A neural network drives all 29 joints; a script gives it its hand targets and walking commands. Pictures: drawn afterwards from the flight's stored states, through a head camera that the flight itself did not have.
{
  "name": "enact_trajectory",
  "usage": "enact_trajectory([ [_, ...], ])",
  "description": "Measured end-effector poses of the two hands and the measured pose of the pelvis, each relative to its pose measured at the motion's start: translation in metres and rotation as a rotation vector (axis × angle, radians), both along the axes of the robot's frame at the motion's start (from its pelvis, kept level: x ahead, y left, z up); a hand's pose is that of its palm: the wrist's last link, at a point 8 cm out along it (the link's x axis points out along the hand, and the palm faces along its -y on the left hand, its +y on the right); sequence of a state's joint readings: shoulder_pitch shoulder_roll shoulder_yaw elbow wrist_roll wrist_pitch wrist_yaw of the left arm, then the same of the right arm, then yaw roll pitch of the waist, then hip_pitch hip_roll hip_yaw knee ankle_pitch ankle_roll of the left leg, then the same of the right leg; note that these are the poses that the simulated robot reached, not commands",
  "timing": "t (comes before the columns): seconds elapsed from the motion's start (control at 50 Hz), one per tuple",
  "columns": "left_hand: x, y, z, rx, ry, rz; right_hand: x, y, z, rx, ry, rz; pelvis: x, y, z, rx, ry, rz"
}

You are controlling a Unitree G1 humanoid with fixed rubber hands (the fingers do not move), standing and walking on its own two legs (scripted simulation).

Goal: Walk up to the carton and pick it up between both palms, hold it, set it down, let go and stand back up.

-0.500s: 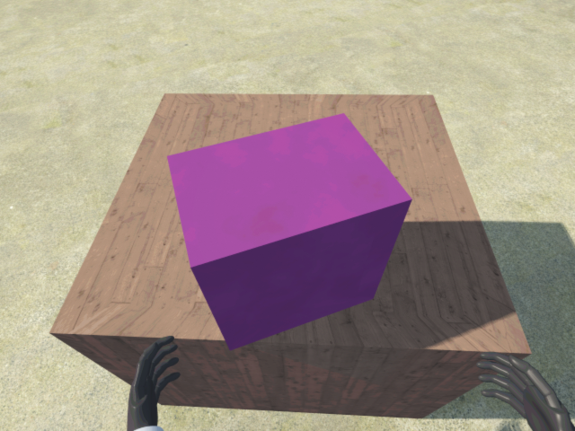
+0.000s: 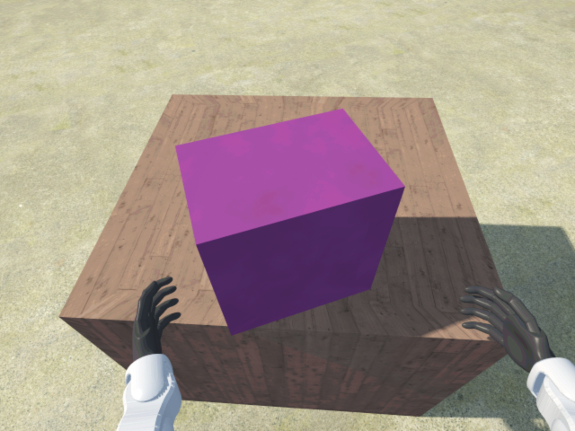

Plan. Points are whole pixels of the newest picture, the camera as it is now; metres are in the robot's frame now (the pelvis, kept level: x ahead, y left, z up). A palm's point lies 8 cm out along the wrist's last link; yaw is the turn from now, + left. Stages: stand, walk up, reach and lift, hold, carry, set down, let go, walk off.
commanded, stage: reach and lift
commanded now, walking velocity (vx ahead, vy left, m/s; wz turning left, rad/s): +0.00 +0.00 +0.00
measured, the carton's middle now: (284, 226) +0.42 +0.08 +0.01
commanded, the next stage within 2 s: none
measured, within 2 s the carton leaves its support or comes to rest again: neither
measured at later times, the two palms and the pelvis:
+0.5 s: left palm (141, 303) +0.24 +0.25 +0.05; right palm (518, 286) +0.33 -0.26 +0.04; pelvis +0.02 +0.02 +0.01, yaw -1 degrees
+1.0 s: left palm (139, 252) +0.28 +0.25 +0.11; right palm (519, 231) +0.38 -0.25 +0.10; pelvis +0.00 +0.00 +0.01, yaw +0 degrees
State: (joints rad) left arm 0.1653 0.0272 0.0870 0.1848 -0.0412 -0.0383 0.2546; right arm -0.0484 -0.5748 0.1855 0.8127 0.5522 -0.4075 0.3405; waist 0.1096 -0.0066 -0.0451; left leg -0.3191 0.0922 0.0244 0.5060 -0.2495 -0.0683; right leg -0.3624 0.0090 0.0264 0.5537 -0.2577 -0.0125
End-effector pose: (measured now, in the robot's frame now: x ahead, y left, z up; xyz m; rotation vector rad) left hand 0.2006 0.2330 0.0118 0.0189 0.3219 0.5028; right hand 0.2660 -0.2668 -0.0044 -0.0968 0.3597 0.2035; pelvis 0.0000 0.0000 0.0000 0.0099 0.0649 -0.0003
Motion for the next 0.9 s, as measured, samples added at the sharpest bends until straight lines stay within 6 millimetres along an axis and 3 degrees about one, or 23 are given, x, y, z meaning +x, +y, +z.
enact_trajectory([
  [0.22,0.011,0.008,0.008,-0.015,0.032,-0.02,0.02,0.006,0.009,-0.015,0.008,-0.035,0.017,0.012,0.007,-0.016,0.015,-0.005],
  [0.38,0.031,0.013,0.033,0.006,-0.03,-0.042,0.045,0.007,0.028,-0.009,-0.048,-0.036,0.023,0.017,0.009,-0.024,0.021,-0.015],
  [0.7,0.043,0.015,0.062,0.008,-0.008,-0.044,0.086,0.019,0.067,0.001,-0.077,0.009,0.013,0.006,0.014,-0.021,0.004,0.002],
  [0.9,0.071,0.011,0.084,-0.022,-0.015,-0.081,0.105,0.022,0.088,0.023,-0.071,-0.008,0.007,0.001,0.014,-0.018,0.008,0.007],
])
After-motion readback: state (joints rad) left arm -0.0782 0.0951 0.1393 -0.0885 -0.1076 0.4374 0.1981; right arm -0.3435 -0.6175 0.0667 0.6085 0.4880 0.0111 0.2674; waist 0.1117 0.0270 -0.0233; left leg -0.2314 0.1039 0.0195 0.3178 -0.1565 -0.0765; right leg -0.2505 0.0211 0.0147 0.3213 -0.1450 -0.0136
